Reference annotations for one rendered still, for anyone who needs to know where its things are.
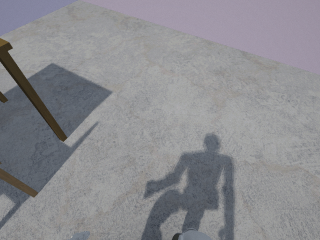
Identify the chair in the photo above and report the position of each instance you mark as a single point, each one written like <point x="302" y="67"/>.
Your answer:
<point x="17" y="183"/>

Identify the table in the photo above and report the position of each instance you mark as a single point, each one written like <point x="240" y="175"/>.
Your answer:
<point x="15" y="72"/>

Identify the right robot thigh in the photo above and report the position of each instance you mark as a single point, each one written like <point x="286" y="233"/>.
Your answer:
<point x="193" y="235"/>

